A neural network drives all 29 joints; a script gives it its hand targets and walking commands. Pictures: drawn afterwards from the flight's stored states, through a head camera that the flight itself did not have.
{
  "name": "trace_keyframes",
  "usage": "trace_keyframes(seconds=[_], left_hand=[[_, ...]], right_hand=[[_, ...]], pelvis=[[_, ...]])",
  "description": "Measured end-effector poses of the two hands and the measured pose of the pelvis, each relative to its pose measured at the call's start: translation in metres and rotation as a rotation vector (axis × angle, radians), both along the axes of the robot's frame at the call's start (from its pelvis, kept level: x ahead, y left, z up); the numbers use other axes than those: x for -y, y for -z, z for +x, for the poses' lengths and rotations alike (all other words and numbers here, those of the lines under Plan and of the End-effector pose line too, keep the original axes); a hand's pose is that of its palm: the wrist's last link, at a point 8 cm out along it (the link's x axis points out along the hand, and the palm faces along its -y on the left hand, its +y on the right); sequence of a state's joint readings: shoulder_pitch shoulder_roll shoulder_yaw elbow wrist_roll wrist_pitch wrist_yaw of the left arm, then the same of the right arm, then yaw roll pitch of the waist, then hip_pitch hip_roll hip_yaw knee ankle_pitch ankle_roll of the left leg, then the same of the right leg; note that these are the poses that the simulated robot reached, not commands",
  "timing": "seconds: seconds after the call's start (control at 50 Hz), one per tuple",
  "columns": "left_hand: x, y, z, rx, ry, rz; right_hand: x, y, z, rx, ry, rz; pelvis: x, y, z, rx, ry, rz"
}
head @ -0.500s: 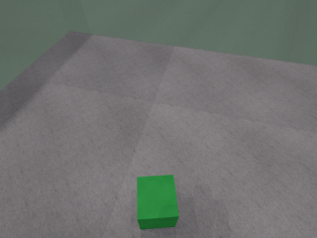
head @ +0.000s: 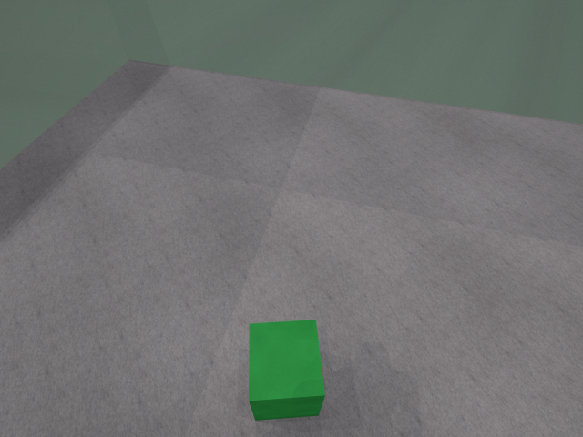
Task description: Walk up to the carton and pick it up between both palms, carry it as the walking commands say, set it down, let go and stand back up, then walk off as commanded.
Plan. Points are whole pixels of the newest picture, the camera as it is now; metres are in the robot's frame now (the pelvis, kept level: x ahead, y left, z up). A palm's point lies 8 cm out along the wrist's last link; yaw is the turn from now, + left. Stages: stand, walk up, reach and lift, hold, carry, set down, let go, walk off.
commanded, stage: stand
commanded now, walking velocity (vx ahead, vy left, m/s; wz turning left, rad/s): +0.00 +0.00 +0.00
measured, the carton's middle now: (284, 371) +0.39 +0.01 -0.65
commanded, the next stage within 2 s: reach and lift in 0.02 s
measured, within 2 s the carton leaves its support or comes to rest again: neither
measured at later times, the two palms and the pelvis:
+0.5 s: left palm out of the picture +0.13 +0.21 -0.16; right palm out of the picture +0.13 -0.20 -0.16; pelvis -0.03 +0.00 -0.04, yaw +2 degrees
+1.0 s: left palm (177, 388) +0.23 +0.20 -0.18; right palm (404, 375) +0.24 -0.20 -0.19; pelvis -0.08 +0.00 -0.09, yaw +2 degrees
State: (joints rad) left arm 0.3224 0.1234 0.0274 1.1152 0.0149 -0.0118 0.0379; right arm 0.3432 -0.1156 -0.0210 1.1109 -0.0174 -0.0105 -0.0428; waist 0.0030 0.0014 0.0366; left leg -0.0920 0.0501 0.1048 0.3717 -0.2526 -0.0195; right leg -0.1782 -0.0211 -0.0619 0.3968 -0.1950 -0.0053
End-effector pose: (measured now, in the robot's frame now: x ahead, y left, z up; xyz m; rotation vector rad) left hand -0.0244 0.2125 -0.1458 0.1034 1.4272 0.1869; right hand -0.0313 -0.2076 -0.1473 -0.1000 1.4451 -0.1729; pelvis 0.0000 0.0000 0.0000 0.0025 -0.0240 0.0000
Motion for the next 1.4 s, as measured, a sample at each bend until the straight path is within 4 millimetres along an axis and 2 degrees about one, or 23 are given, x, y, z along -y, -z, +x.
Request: trace_keyframes(seconds=[0.02, 0.04, 0.08, 0.16, 0.2, 0.22, 0.28, 0.38, 0.44, 0.6, 0.76, 0.84, 1.0, 1.4], left_hand=[[0.0, 0.0, -0.001, -0.001, 0.0, -0.001], [0.0, 0.0, 0.008, 0.026, -0.007, -0.006], [-0.009, 0.002, 0.05, 0.105, 0.022, 0.016], [-0.025, -0.012, 0.148, 0.21, 0.067, 0.046], [-0.024, -0.021, 0.176, 0.195, 0.07, 0.039], [-0.021, -0.024, 0.183, 0.18, 0.07, 0.032], [-0.009, -0.024, 0.182, 0.13, 0.07, -0.001], [0.007, -0.009, 0.15, 0.083, 0.069, -0.035], [0.006, 0.002, 0.144, 0.107, 0.069, -0.034], [-0.004, 0.019, 0.166, 0.253, 0.096, -0.015], [0.002, 0.026, 0.182, 0.322, 0.085, -0.011], [0.006, 0.031, 0.201, 0.348, 0.084, -0.009], [0.012, 0.039, 0.253, 0.428, 0.078, -0.009], [0.024, 0.063, 0.371, 0.678, 0.018, -0.001]], right_hand=[[-0.001, 0.0, -0.001, -0.002, 0.001, 0.001], [-0.001, 0.0, 0.007, 0.021, 0.007, 0.007], [0.006, 0.003, 0.049, 0.097, -0.012, -0.01], [0.026, -0.007, 0.152, 0.205, -0.072, -0.042], [0.026, -0.017, 0.186, 0.201, -0.08, -0.034], [0.024, -0.02, 0.195, 0.189, -0.085, -0.027], [0.012, -0.022, 0.197, 0.143, -0.101, 0.003], [-0.004, -0.01, 0.168, 0.103, -0.087, 0.037], [-0.007, 0.002, 0.159, 0.121, -0.08, 0.041], [-0.002, 0.019, 0.178, 0.274, -0.099, 0.032], [-0.002, 0.028, 0.197, 0.345, -0.099, 0.034], [-0.002, 0.033, 0.216, 0.371, -0.1, 0.03], [-0.007, 0.039, 0.271, 0.445, -0.114, 0.025], [-0.013, 0.06, 0.4, 0.693, -0.098, 0.038]], pelvis=[[0.0, 0.0, 0.0, 0.0, 0.0, 0.0], [0.0, 0.002, -0.003, -0.015, 0.001, 0.001], [0.0, 0.009, -0.011, -0.057, -0.003, 0.001], [0.0, 0.022, -0.025, -0.109, -0.019, 0.001], [0.0, 0.025, -0.026, -0.138, -0.023, -0.001], [0.0, 0.025, -0.025, -0.151, -0.025, -0.001], [0.001, 0.021, -0.018, -0.178, -0.023, 0.0], [0.002, 0.021, -0.013, -0.218, -0.024, -0.001], [0.002, 0.029, -0.018, -0.261, -0.026, -0.002], [-0.001, 0.056, -0.04, -0.327, -0.024, -0.003], [-0.004, 0.071, -0.061, -0.305, -0.025, -0.006], [-0.003, 0.078, -0.071, -0.305, -0.027, -0.005], [-0.001, 0.091, -0.085, -0.358, -0.029, -0.001], [0.008, 0.114, -0.083, -0.65, -0.04, 0.001]])
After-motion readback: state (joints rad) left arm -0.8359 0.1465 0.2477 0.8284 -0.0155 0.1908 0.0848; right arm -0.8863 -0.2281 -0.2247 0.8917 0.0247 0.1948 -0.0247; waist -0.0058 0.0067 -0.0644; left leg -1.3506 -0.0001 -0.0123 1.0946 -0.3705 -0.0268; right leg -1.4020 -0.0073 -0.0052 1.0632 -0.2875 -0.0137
